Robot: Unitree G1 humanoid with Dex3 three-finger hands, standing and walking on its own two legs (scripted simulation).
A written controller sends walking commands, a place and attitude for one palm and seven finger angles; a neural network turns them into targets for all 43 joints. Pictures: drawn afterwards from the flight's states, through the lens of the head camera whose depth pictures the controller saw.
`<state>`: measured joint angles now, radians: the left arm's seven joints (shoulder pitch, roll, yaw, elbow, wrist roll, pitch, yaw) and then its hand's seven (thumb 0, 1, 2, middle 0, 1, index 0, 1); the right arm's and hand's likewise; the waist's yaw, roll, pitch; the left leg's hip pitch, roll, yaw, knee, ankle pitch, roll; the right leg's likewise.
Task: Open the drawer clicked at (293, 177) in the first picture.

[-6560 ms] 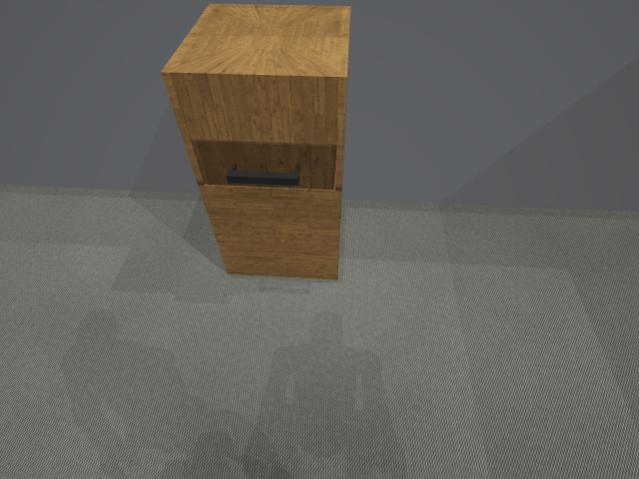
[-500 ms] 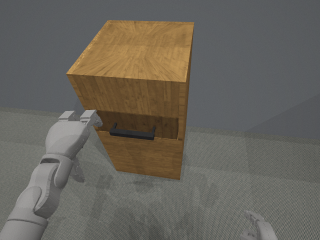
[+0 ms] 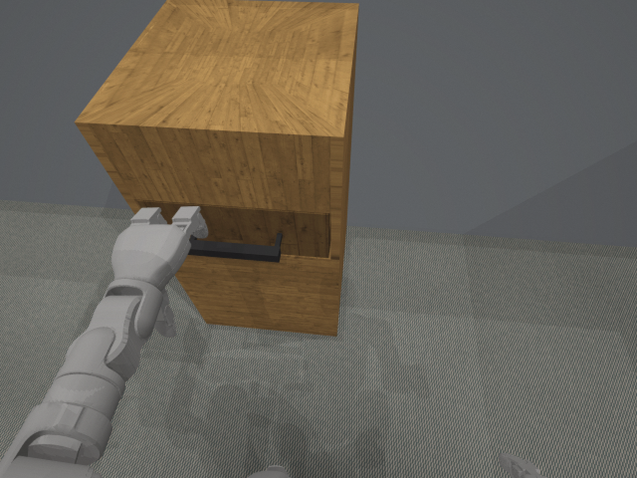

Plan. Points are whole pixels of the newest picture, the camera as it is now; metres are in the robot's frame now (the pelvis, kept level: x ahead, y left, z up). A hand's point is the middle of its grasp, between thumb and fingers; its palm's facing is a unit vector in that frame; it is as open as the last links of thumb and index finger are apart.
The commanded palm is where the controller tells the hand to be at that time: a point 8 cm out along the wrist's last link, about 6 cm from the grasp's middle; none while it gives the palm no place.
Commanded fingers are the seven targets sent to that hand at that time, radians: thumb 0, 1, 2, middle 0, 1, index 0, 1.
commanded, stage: move the hooked fingers above the handle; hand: left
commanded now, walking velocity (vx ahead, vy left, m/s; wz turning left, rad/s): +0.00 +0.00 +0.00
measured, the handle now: (235, 242) +0.56 +0.22 -0.19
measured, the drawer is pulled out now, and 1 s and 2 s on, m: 0.00 0.00 0.00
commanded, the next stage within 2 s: none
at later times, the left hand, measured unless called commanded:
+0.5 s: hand (202, 261) +0.44 +0.23 -0.06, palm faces -0.07 -0.03 -1.00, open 13.8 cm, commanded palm +0.43 +0.22 -0.01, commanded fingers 0.00 -0.50 0.30 -0.30 -1.20 -0.30 -1.20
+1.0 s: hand (227, 253) +0.50 +0.21 -0.14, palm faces -0.08 -0.01 -1.00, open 13.8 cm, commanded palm +0.50 +0.20 -0.08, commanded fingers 0.00 -0.50 0.30 -0.30 -1.20 -0.30 -1.20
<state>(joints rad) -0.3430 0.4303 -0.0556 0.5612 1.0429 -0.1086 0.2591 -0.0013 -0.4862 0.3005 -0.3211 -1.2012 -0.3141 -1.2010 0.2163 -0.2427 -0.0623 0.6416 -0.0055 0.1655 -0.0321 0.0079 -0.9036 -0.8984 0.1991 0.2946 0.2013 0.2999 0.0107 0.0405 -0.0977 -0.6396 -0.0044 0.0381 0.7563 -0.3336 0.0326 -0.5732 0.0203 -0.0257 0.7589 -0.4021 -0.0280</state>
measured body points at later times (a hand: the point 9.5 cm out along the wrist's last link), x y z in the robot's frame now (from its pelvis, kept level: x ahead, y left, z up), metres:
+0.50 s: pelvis +0.00 +0.01 -0.04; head +0.10 +0.01 +0.40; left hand +0.43 +0.23 -0.01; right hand +0.04 -0.26 -0.17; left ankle +0.02 +0.10 -0.71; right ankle -0.02 -0.10 -0.71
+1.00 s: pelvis -0.03 +0.02 -0.11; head +0.15 +0.03 +0.31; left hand +0.50 +0.21 -0.09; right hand -0.05 -0.26 -0.22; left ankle +0.02 +0.10 -0.71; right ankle -0.02 -0.10 -0.71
